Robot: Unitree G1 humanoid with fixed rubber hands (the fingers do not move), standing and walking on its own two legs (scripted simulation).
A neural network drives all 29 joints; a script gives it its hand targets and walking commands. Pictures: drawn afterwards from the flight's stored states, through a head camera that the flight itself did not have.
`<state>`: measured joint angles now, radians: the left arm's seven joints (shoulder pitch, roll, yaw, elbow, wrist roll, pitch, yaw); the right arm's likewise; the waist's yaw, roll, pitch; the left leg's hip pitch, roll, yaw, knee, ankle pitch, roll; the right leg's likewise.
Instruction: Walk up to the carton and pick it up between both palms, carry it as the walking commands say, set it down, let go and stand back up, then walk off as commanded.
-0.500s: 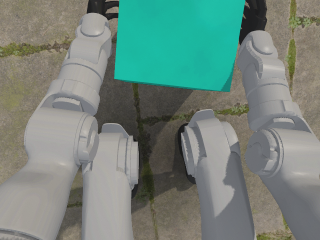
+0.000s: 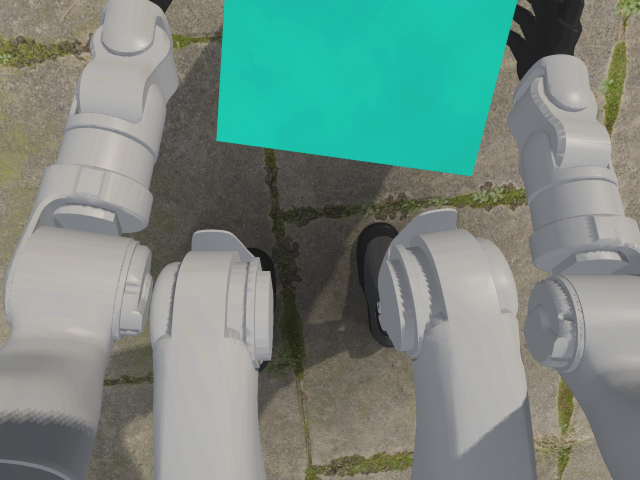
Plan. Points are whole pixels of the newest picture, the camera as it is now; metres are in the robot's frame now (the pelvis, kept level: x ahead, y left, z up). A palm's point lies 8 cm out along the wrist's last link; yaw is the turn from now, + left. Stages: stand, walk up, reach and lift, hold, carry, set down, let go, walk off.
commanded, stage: set down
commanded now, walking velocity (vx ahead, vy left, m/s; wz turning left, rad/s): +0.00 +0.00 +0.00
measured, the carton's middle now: (347, 49) +0.49 -0.05 -0.24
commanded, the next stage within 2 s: let go in 1.40 s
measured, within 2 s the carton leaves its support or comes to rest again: neither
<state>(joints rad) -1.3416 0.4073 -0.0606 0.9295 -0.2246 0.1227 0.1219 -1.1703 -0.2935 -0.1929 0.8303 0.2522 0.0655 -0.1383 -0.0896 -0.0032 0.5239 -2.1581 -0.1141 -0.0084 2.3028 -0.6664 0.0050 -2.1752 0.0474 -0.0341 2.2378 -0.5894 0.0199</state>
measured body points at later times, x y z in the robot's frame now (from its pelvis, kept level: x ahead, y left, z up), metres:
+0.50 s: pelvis -0.01 +0.00 +0.08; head +0.35 -0.03 +0.33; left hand +0.55 +0.12 -0.08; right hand +0.48 -0.25 -0.07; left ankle +0.10 +0.10 -0.32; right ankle +0.12 -0.12 -0.32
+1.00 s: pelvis -0.01 +0.00 +0.20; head +0.35 -0.02 +0.46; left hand +0.56 +0.13 +0.07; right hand +0.48 -0.24 +0.07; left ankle +0.09 +0.10 -0.32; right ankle +0.12 -0.12 -0.32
